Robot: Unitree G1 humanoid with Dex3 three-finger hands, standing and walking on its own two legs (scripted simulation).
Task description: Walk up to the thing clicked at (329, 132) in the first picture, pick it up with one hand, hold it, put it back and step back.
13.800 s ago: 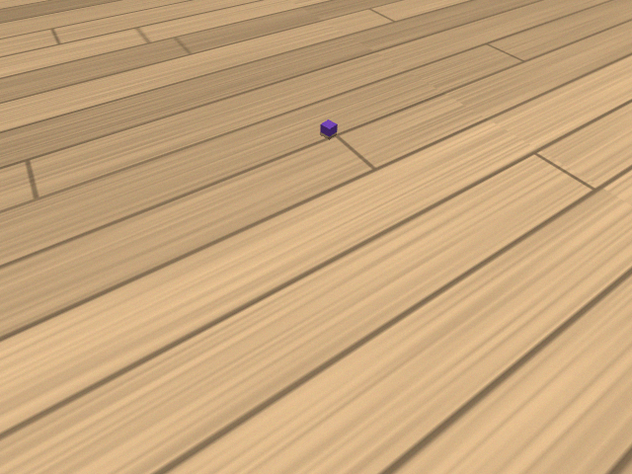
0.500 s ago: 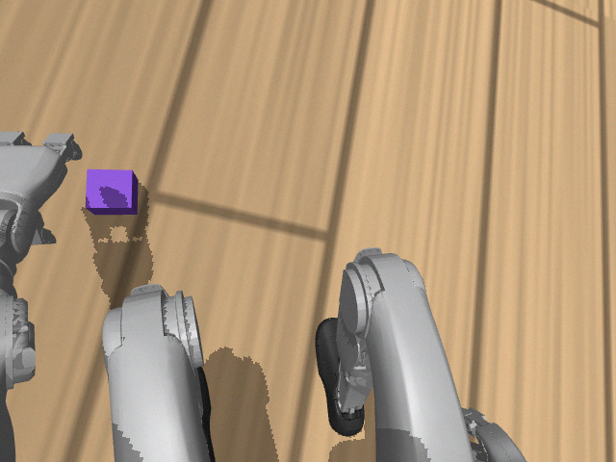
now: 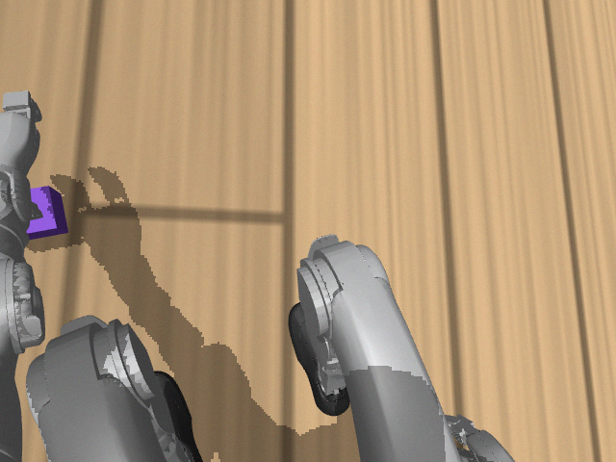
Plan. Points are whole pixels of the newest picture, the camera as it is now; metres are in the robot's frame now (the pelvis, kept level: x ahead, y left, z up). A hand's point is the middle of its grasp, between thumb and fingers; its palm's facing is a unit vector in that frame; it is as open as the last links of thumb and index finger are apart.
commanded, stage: approach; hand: left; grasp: from above
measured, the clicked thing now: (33, 214) +0.48 +0.26 -0.30
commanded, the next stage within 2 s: rest palm in 0.38 s
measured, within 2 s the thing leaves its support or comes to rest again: neither
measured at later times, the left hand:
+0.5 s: hand out of the picture +0.46 +0.28 -0.16, palm faces -0.36 -0.02 -0.93, open 13.5 cm
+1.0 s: hand (16, 222) +0.46 +0.26 -0.22, palm faces -0.55 -0.07 -0.83, open 13.7 cm
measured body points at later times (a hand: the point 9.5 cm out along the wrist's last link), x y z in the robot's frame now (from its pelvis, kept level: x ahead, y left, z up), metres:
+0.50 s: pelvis -0.01 +0.02 +0.01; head +0.21 +0.13 +0.38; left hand +0.47 +0.28 -0.11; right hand +0.10 -0.28 -0.06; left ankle +0.06 +0.13 -0.29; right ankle +0.11 -0.13 -0.28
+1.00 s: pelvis -0.01 +0.00 +0.00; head +0.27 +0.07 +0.34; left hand +0.48 +0.26 -0.17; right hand -0.01 -0.27 -0.08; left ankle +0.06 +0.13 -0.29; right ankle +0.11 -0.13 -0.29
